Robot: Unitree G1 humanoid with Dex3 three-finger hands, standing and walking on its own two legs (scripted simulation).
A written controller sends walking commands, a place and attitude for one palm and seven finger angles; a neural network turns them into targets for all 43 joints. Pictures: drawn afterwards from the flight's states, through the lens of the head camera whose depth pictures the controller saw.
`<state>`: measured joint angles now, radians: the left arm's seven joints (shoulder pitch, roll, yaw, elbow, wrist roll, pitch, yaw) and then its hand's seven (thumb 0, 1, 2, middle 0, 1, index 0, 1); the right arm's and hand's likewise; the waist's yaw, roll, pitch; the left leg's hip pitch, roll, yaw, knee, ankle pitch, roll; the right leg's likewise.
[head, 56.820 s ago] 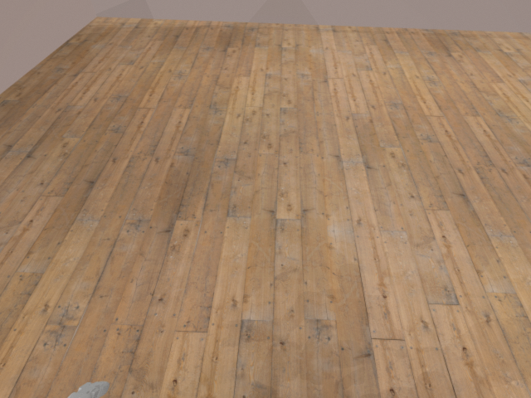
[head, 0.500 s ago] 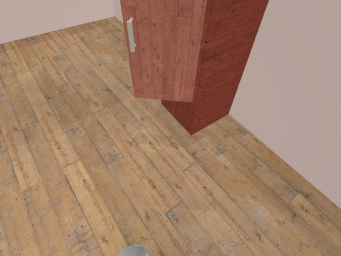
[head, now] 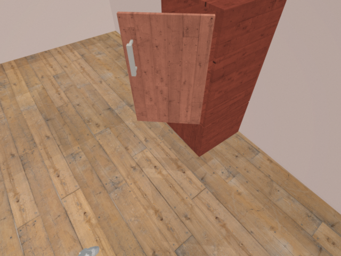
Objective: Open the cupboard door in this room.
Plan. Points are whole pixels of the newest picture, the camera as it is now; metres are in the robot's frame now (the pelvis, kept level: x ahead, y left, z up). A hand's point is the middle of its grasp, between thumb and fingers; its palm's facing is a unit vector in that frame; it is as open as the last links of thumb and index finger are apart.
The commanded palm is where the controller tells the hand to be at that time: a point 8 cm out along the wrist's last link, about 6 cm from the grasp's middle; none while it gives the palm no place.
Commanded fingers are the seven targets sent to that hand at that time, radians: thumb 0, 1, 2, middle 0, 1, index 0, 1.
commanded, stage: take the last steps up to it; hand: left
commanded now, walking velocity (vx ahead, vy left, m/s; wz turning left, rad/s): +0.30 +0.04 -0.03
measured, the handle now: (132, 58) +0.85 +0.22 +0.01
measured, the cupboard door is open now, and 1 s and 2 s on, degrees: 49 49 49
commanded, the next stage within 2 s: come to a stop and stand still in 0.48 s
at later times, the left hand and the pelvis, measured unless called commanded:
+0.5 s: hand (98, 219) +0.24 +0.23 -0.15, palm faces -0.01 -0.99 -0.16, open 7.4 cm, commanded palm none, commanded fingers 0.00 0.90 0.90 -0.20 -0.30 -0.20 -0.30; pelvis +0.19 +0.05 +0.02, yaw -3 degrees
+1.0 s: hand (109, 180) +0.37 +0.23 -0.16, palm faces +0.01 -0.97 -0.24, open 7.3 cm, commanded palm none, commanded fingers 0.00 0.90 0.90 -0.20 -0.30 -0.20 -0.30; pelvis +0.28 +0.04 +0.01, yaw -2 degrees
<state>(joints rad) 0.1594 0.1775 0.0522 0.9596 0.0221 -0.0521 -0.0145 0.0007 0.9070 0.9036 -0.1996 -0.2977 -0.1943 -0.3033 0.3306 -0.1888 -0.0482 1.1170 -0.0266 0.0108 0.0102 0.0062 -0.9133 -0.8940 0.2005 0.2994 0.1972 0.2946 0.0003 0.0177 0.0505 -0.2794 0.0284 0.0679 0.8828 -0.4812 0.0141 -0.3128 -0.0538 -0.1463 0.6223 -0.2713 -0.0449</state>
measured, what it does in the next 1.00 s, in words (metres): walks ahead: left foot, then right foot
